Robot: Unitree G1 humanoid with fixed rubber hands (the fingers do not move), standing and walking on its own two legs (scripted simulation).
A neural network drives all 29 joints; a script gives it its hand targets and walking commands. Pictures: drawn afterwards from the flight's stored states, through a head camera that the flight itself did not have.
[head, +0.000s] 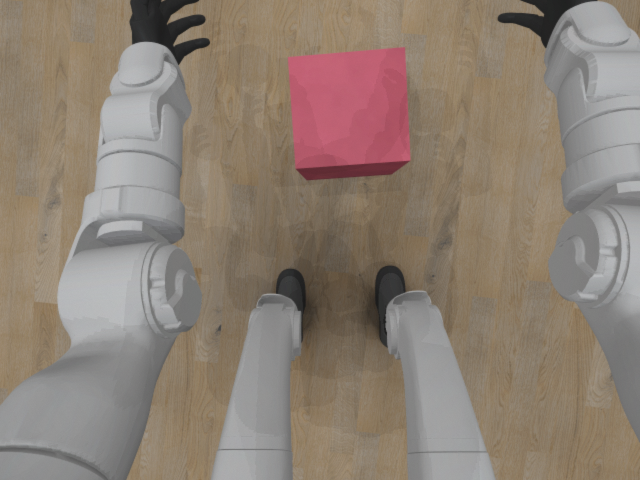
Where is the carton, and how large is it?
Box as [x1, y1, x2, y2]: [288, 47, 410, 179]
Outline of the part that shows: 404,47 288,57 295,167 306,179 390,174 410,160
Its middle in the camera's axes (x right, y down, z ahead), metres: +0.06 -0.25 +0.82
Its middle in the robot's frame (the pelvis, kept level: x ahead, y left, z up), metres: +0.56 -0.01 -0.53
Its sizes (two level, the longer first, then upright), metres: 0.210 0.200 0.250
